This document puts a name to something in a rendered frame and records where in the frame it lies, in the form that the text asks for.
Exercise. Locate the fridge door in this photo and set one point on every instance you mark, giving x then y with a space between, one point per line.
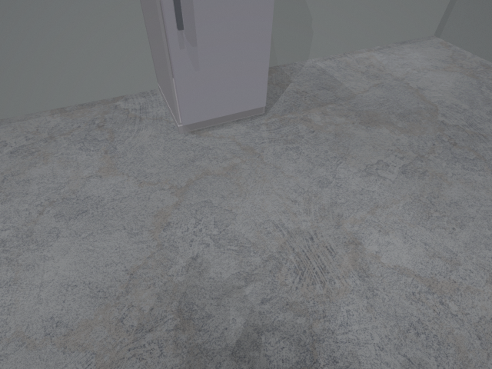
220 60

